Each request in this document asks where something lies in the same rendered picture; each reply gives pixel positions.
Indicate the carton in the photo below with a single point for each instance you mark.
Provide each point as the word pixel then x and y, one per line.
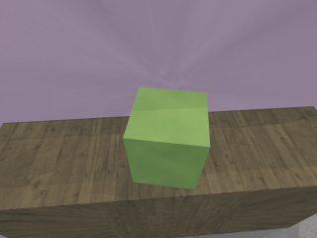
pixel 167 137

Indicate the pedestal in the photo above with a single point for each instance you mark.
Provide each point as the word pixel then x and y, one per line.
pixel 71 178

